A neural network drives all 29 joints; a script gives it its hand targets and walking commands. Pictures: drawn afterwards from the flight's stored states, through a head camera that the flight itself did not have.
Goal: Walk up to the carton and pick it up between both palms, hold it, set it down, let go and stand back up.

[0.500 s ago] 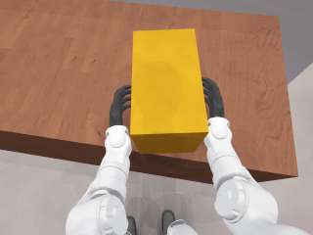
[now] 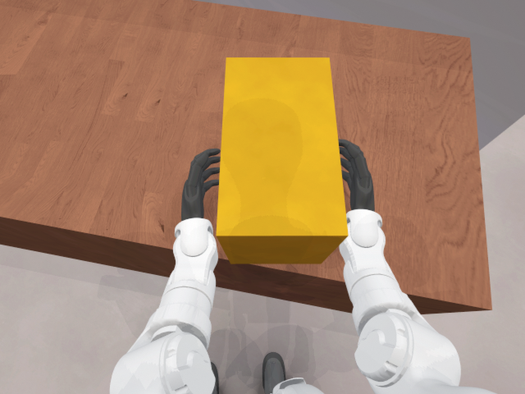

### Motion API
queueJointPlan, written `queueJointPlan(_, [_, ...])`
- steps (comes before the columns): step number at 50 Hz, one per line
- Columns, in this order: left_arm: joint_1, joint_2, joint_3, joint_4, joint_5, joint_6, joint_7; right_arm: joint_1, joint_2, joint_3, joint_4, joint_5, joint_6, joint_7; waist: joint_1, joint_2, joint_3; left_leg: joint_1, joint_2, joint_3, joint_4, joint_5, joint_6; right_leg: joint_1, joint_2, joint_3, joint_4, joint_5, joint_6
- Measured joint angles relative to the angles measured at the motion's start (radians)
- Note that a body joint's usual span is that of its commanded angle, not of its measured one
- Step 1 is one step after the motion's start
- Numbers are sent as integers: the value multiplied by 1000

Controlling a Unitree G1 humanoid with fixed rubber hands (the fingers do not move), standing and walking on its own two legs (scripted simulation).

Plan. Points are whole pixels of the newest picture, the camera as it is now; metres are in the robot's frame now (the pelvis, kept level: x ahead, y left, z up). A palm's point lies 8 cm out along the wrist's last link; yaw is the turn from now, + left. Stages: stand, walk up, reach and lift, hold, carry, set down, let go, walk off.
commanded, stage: reach and lift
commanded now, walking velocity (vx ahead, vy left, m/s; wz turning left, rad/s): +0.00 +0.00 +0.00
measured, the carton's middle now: (276, 167) +0.47 -0.05 -0.05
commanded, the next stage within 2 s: none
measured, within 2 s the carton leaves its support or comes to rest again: neither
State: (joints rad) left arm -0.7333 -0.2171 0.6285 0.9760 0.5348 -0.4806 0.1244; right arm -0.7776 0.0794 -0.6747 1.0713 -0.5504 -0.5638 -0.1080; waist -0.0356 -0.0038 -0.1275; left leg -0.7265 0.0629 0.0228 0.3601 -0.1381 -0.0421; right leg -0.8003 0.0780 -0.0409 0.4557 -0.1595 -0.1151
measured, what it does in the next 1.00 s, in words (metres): stands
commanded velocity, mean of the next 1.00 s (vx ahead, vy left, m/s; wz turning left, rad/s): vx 0.00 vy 0.00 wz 0.00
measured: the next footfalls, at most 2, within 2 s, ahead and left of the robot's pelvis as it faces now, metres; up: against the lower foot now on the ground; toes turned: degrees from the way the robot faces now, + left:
none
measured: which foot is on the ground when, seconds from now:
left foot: down 0.00-1.00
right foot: down 0.00-1.00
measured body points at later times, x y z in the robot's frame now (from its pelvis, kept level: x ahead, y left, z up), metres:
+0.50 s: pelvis +0.00 +0.03 +0.00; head +0.18 +0.01 +0.41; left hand +0.42 +0.09 -0.04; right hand +0.42 -0.17 -0.04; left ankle -0.01 +0.18 -0.73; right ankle +0.00 -0.03 -0.73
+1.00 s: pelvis +0.00 +0.04 -0.01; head +0.18 +0.02 +0.40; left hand +0.43 +0.09 -0.05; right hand +0.42 -0.17 -0.04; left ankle -0.01 +0.18 -0.73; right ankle +0.00 -0.03 -0.73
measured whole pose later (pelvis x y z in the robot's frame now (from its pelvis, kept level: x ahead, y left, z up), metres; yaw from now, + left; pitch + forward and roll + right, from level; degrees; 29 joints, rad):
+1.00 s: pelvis +0.00 +0.04 -0.01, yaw -4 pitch +32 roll +1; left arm -0.76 -0.22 0.57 1.02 0.46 -0.49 0.22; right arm -0.87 -0.04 -0.61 1.29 -0.44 -0.66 -0.06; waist -0.05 0.00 -0.17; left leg -0.85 0.07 0.10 0.51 -0.21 -0.03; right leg -0.91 0.07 0.00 0.52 -0.17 -0.07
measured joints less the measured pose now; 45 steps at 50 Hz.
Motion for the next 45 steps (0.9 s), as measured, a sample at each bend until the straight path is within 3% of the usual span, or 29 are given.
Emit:
queueJointPlan(13, [-13, -30, 22, -31, 24, 19, 9, -25, -48, 34, 66, 40, -36, -4, 3, -14, 8, -18, -2, 30, 32, -13, 10, -20, -8, 14, 24, -5, 21])
queueJointPlan(33, [-16, -30, -14, -7, -21, 15, 83, -67, -99, 47, 155, 81, -72, 64, -16, -9, -4, -63, -5, 79, 98, -57, 14, -55, -16, 55, 35, -4, 48])
queueJointPlan(45, [-21, -10, -56, 30, -64, -4, 104, -86, -115, 60, 199, 117, -77, 70, -12, -4, -27, -105, 3, 80, 140, -74, 16, -88, -11, 52, 51, -6, 49])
